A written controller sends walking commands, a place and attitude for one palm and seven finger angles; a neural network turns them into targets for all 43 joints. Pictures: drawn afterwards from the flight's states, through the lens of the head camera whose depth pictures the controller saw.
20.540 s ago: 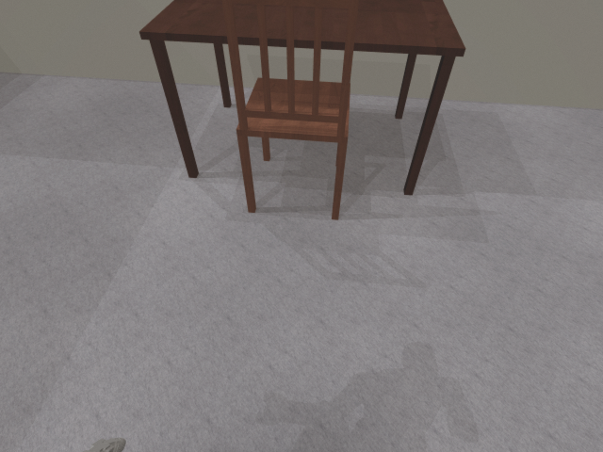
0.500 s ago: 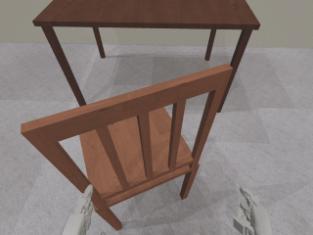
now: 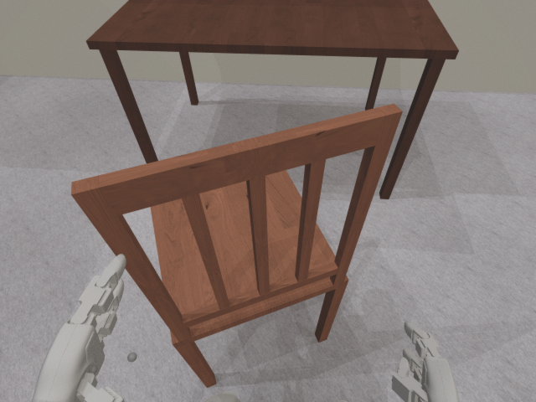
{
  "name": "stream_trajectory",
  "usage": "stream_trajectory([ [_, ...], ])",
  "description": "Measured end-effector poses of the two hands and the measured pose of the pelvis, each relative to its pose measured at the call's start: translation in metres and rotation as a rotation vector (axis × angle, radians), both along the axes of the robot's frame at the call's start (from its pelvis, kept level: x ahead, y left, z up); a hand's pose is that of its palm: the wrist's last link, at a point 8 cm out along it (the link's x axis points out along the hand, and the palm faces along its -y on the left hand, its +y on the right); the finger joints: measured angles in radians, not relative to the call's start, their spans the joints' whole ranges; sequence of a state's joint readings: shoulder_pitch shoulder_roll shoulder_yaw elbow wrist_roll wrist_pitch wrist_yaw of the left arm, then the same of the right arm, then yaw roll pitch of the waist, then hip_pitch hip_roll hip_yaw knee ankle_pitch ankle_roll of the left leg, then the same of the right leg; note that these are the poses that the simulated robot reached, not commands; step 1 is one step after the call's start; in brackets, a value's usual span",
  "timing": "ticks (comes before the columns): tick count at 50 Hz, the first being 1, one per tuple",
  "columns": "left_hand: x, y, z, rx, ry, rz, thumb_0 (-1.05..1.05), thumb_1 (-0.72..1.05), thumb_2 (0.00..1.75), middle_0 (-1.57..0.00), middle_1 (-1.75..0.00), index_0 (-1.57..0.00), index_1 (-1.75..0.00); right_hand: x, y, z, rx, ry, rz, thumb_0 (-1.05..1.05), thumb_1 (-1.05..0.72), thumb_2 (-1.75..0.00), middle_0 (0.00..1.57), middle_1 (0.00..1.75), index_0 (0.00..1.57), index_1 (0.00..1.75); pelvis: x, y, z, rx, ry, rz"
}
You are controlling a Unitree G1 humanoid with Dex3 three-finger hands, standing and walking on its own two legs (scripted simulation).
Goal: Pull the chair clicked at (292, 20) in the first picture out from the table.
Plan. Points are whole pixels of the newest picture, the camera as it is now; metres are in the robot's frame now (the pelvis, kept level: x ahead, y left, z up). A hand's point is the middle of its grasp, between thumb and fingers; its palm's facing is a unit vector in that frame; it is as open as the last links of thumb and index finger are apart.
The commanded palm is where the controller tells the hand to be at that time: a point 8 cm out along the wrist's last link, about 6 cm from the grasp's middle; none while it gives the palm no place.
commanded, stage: draw the hand back to the body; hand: left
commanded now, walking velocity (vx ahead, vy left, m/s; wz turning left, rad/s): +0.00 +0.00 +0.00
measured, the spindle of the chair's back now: (260, 245) +0.37 +0.05 +0.00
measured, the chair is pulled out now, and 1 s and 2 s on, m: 0.58 0.58 0.58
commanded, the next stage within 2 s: step back with the hand held close in 1.02 s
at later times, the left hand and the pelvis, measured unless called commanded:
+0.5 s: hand (51, 261) +0.22 +0.25 +0.18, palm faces +0.39 -0.81 -0.44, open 11.4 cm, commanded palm +0.18 +0.29 +0.21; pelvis +0.04 +0.00 +0.05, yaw -1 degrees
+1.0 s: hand (41, 222) +0.26 +0.26 +0.21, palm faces +0.42 -0.79 -0.44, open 7.5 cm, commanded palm +0.20 +0.30 +0.23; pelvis +0.06 +0.00 +0.06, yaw -2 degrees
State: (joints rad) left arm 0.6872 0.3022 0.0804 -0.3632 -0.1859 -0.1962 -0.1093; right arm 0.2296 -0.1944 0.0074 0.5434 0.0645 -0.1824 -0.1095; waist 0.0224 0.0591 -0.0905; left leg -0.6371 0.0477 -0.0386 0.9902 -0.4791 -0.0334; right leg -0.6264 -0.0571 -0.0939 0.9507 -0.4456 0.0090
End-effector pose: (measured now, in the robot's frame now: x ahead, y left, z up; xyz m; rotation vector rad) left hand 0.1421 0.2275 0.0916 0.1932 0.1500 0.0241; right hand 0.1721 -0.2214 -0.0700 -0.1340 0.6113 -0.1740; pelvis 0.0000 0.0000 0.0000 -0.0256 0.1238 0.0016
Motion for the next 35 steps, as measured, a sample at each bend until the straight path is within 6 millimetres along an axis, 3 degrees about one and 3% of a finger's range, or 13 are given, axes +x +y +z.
stream_trajectory([
  [4, -0.001, 0.010, 0.020, 0.144, 0.053, 0.108, -0.02, -0.38, 0.28, -0.03, -0.03, -0.15, -0.10, -0.001, -0.003, 0.015, -0.020, 0.008, -0.011, 0.02, -0.90, -0.90, 0.20, 0.30, 0.20, 0.30, 0.004, 0.000, 0.015, 0.004, -0.053, -0.004],
  [11, 0.009, 0.036, 0.061, 0.238, -0.035, 0.302, -0.01, -0.15, 0.39, -0.06, -0.08, -0.11, -0.11, 0.006, -0.006, 0.029, -0.031, 0.026, -0.005, 0.02, -0.90, -0.90, 0.20, 0.30, 0.20, 0.30, 0.015, 0.002, 0.035, 0.014, -0.124, -0.009],
  [23, 0.037, 0.051, 0.103, 0.293, -0.156, 0.341, -0.01, 0.27, 0.60, -0.13, -0.17, -0.12, -0.17, 0.038, -0.004, 0.046, -0.029, 0.014, 0.042, 0.02, -0.90, -0.90, 0.20, 0.30, 0.20, 0.30, 0.037, 0.002, 0.052, 0.020, -0.177, -0.023],
  [35, 0.064, 0.070, 0.145, 0.360, -0.290, 0.393, 0.00, 0.69, 0.80, -0.19, -0.26, -0.18, -0.26, 0.058, 0.002, 0.043, -0.006, 0.059, 0.067, 0.02, -0.90, -0.90, 0.20, 0.30, 0.20, 0.30, 0.053, 0.003, 0.057, 0.018, -0.180, -0.033],
])
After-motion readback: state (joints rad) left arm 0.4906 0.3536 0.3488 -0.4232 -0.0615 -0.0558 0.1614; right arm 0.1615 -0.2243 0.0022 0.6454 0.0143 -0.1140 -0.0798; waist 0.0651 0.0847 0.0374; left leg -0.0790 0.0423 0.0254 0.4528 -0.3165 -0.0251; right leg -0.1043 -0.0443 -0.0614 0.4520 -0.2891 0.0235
